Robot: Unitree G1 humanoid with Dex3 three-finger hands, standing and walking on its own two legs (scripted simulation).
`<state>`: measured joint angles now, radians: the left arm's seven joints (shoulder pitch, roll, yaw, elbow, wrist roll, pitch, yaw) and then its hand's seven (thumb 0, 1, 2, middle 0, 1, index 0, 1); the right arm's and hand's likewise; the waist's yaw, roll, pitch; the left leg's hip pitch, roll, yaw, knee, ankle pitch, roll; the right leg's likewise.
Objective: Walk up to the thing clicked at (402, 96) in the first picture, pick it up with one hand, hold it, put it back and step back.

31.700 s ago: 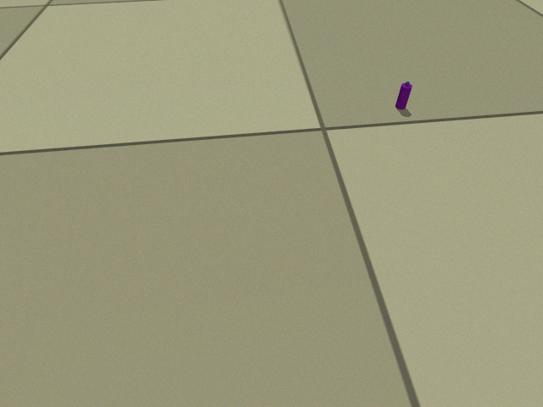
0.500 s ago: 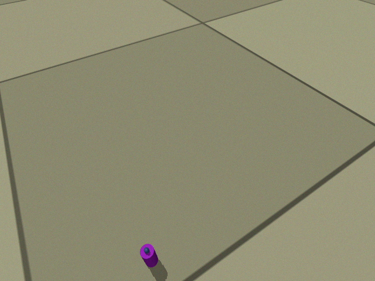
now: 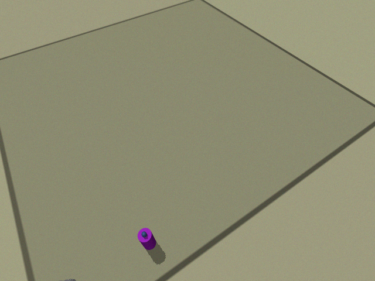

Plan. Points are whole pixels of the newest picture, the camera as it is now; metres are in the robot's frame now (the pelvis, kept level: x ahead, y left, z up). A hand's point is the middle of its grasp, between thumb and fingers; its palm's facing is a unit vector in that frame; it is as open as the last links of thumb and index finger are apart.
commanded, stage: step back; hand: left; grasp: from the side
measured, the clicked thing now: (146, 238) +0.38 +0.24 -0.69
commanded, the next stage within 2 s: none
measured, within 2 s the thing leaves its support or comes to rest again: neither
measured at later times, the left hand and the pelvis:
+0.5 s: hand out of the picture +0.04 +0.29 -0.17, palm faces -0.11 -0.92 -0.37, open 7.4 cm; pelvis -0.09 +0.04 -0.01, yaw -4 degrees
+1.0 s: hand out of the picture -0.09 +0.31 -0.16, palm faces -0.04 -0.92 -0.38, open 7.4 cm; pelvis -0.23 +0.04 -0.01, yaw -2 degrees
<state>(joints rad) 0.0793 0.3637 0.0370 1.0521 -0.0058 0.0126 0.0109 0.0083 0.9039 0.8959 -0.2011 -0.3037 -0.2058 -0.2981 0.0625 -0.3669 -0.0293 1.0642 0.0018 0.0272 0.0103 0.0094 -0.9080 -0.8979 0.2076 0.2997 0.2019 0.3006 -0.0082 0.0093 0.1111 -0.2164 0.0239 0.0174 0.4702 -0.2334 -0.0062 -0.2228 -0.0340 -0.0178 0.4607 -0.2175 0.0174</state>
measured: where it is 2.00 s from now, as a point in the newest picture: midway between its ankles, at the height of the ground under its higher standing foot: outside the picture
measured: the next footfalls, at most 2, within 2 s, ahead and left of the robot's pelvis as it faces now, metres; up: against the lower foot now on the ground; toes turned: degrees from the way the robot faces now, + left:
right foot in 0.60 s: -0.11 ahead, -0.10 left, +0.00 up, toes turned -1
left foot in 0.90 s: -0.17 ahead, +0.14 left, +0.00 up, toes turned -4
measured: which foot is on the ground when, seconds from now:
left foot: down 0.00-0.62, up 0.64-0.88, down 0.90-1.00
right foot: down 0.00-0.20, up 0.22-0.58, down 0.60-0.92, up 0.94-1.00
